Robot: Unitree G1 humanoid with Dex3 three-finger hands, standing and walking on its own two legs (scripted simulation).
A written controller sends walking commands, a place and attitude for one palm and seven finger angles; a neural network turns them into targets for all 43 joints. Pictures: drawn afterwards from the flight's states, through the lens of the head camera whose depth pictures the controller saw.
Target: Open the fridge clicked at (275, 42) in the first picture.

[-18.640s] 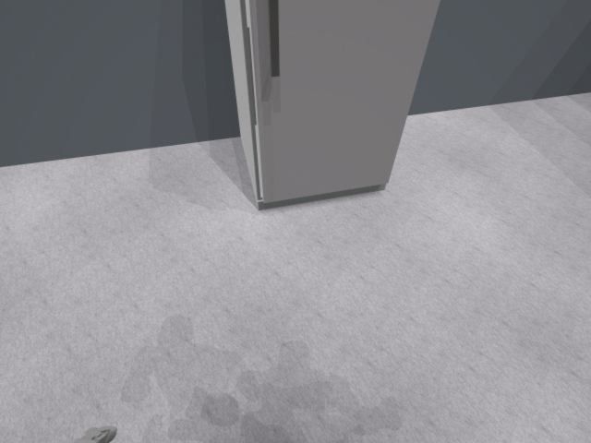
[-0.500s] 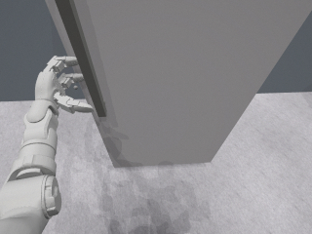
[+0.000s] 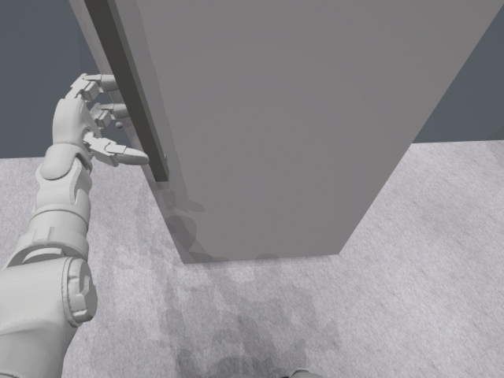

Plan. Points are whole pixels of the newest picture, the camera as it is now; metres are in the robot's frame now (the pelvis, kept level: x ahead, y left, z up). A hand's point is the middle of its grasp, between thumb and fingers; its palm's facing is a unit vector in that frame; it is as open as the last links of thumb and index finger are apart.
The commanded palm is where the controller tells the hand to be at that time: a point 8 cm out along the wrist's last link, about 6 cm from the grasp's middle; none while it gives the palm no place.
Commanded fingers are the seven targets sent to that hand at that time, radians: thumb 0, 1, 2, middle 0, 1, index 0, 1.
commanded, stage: feel for the door with the fingertips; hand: left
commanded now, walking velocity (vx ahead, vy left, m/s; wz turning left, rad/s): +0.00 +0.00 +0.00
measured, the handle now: (129, 68) +0.52 +0.17 +0.19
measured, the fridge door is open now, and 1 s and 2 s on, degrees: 0 0 0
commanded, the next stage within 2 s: slide the fingers in behind the handle in 0.08 s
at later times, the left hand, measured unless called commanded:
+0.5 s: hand (119, 124) +0.48 +0.20 +0.13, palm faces +0.03 -1.00 -0.01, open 13.8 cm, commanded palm +0.44 +0.25 +0.13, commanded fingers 0.00 -0.50 0.30 -0.30 -1.20 -0.30 -1.20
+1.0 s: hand (132, 125) +0.48 +0.18 +0.13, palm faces +0.04 -1.00 +0.00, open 14.0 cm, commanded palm +0.44 +0.23 +0.13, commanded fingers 0.00 -0.50 0.30 -0.30 -1.20 -0.30 -1.20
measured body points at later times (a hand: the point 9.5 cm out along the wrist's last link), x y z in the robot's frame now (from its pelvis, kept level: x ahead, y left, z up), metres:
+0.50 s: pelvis +0.00 +0.00 +0.00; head +0.07 +0.00 +0.44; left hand +0.47 +0.25 +0.13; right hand +0.03 -0.27 -0.12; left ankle -0.02 +0.12 -0.72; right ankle +0.03 -0.13 -0.72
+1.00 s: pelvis +0.01 +0.00 +0.00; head +0.07 +0.00 +0.45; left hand +0.47 +0.23 +0.13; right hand +0.08 -0.26 -0.11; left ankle -0.02 +0.12 -0.72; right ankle +0.03 -0.13 -0.72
